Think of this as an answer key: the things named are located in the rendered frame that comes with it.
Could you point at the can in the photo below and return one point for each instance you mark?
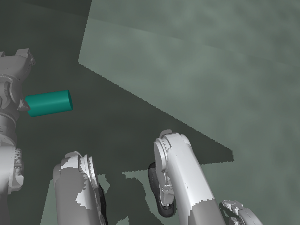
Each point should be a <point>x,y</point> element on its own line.
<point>49,103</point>

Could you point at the right robot foot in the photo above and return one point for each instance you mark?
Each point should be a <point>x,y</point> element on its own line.
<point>154,185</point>

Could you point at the left robot hand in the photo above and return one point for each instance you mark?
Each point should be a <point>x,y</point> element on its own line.
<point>19,67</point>

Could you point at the left robot foot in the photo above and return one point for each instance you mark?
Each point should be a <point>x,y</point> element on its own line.
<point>103,205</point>

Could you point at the right robot hand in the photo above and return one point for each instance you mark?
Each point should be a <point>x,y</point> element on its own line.
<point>247,216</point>

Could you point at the left robot arm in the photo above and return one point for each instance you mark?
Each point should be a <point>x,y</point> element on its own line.
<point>11,164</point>

